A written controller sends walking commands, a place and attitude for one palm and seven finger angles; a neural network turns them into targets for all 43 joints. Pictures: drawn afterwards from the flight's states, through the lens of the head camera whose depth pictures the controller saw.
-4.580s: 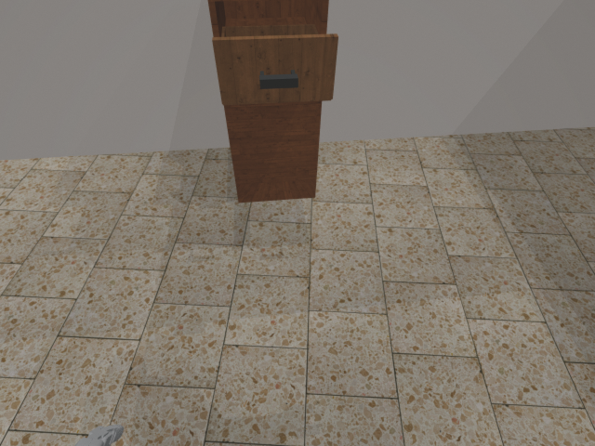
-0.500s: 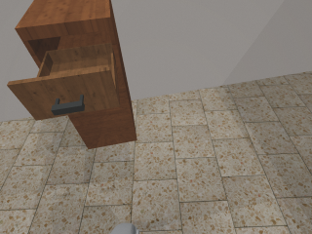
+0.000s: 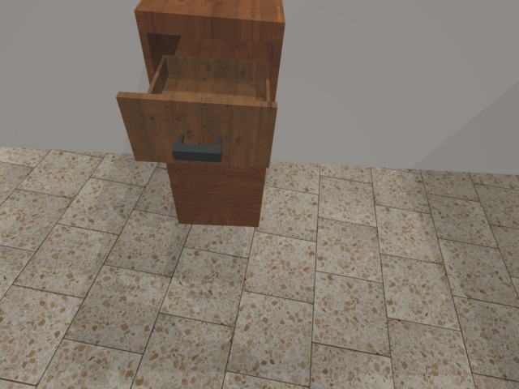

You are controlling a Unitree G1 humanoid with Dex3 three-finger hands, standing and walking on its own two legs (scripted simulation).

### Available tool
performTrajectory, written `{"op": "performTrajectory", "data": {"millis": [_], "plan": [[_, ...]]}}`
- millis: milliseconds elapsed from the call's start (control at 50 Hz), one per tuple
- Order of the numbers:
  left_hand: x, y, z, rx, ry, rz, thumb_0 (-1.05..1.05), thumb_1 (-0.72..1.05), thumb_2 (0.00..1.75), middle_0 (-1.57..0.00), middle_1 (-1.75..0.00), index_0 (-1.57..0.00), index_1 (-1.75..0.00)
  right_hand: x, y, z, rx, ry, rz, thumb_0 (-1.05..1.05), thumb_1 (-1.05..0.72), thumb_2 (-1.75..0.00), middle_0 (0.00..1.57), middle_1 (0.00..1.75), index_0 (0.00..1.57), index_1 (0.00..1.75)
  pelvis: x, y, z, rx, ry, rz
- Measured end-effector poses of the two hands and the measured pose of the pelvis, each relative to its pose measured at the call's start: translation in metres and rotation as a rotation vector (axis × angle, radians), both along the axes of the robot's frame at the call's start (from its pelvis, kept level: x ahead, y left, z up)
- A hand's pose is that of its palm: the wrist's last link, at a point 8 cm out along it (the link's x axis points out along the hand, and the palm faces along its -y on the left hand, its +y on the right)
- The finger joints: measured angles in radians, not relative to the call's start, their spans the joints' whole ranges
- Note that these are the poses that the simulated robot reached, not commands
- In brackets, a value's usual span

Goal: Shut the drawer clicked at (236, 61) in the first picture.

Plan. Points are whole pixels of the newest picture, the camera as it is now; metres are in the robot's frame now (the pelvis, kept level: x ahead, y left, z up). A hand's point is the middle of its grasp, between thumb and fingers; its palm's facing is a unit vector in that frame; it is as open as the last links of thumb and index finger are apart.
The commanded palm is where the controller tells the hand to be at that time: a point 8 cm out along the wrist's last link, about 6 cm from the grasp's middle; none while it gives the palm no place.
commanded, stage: take the last steps up to it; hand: left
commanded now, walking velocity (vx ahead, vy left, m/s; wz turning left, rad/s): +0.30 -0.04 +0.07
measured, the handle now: (199, 145) +0.58 +0.18 +0.00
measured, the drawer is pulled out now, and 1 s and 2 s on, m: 0.29 0.29 0.29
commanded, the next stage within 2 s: come to a stop and stand still in 0.96 s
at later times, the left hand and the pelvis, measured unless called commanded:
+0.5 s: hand out of the picture +0.02 +0.11 -0.16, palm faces +0.10 -0.97 -0.21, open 7.3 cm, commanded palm none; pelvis +0.06 -0.06 +0.00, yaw +3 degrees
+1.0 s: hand (162, 344) +0.22 +0.19 -0.19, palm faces +0.12 -0.98 -0.17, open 7.4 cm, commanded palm none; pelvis +0.23 +0.02 +0.00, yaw +1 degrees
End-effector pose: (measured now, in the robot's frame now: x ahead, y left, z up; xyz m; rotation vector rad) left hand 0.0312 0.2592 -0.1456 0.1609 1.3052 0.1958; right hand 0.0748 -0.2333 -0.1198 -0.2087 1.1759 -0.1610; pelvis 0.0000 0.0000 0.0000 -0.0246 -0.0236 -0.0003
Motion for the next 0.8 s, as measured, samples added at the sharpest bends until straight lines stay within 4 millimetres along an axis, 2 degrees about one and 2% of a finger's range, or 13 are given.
{"op": "performTrajectory", "data": {"millis": [140,260,320,360,420,480,600,660,720,760,800], "plan": [[0.027,-0.026,0.008,-0.019,-0.06,-0.059,0.0,0.91,0.9,-0.2,-0.3,-0.2,-0.3,-0.06,-0.01,-0.015,0.031,0.101,-0.078,0.0,-0.91,-0.9,0.2,0.3,0.2,0.3,0.003,-0.01,0.0,0.021,0.002,0.01],[0.049,-0.059,0.012,-0.014,-0.113,-0.086,0.0,0.91,0.9,-0.2,-0.3,-0.2,-0.3,-0.109,-0.029,-0.035,0.076,0.248,-0.134,0.0,-0.91,-0.9,0.2,0.3,0.2,0.3,0.013,-0.033,-0.007,0.046,0.003,0.014],[0.044,-0.075,0.011,-0.009,-0.122,-0.052,0.0,0.91,0.9,-0.2,-0.3,-0.2,-0.3,-0.117,-0.039,-0.042,0.093,0.315,-0.126,0.01,-0.91,-0.9,0.2,0.3,0.2,0.3,0.021,-0.045,-0.009,0.038,-0.006,0.03],[0.033,-0.079,0.014,0.004,-0.104,-0.002,0.0,0.93,0.9,-0.21,-0.3,-0.2,-0.3,-0.108,-0.045,-0.038,0.1,0.331,-0.113,0.01,-0.91,-0.9,0.2,0.3,0.2,0.3,0.029,-0.051,-0.005,0.043,-0.005,0.033],[0.01,-0.085,0.015,0.003,-0.02,0.03,-0.01,0.93,0.9,-0.21,-0.3,-0.2,-0.3,-0.081,-0.054,-0.032,0.099,0.302,-0.104,0.01,-0.91,-0.9,0.2,0.3,0.2,0.3,0.043,-0.056,0.0,0.049,-0.003,0.032],[-0.013,-0.094,0.015,-0.018,0.077,0.059,0.0,0.93,0.9,-0.2,-0.3,-0.2,-0.3,-0.046,-0.058,-0.031,0.092,0.256,-0.086,0.01,-0.91,-0.9,0.2,0.3,0.2,0.3,0.058,-0.057,0.002,0.042,-0.001,0.043],[-0.043,-0.113,0.012,-0.081,0.234,0.138,0.0,0.92,0.9,-0.2,-0.3,-0.2,-0.3,0.044,-0.049,-0.032,0.079,0.182,-0.011,0.01,-0.91,-0.9,0.19,0.3,0.2,0.3,0.094,-0.046,-0.002,0.028,0.009,0.061],[-0.048,-0.117,0.01,-0.113,0.301,0.178,0.0,0.91,0.9,-0.2,-0.3,-0.2,-0.3,0.1,-0.032,-0.032,0.078,0.129,0.043,0.01,-0.91,-0.9,0.19,0.3,0.19,0.3,0.116,-0.036,-0.006,0.023,0.016,0.065],[-0.044,-0.114,0.005,-0.143,0.36,0.212,0.0,0.91,0.9,-0.21,-0.3,-0.2,-0.3,0.162,-0.008,-0.032,0.075,0.057,0.101,0.01,-0.91,-0.9,0.19,0.3,0.19,0.3,0.14,-0.021,-0.013,0.019,0.021,0.067],[-0.036,-0.106,-0.003,-0.161,0.395,0.22,0.0,0.91,0.9,-0.21,-0.3,-0.2,-0.3,0.2,0.009,-0.035,0.068,-0.01,0.126,0.01,-0.91,-0.9,0.19,0.3,0.19,0.3,0.158,-0.009,-0.022,0.014,0.021,0.06],[-0.02,-0.094,-0.011,-0.171,0.412,0.214,0.0,0.91,0.9,-0.21,-0.3,-0.2,-0.3,0.227,0.024,-0.035,0.062,-0.074,0.129,0.01,-0.91,-0.9,0.19,0.3,0.2,0.3,0.172,0.002,-0.027,0.012,0.012,0.054]]}}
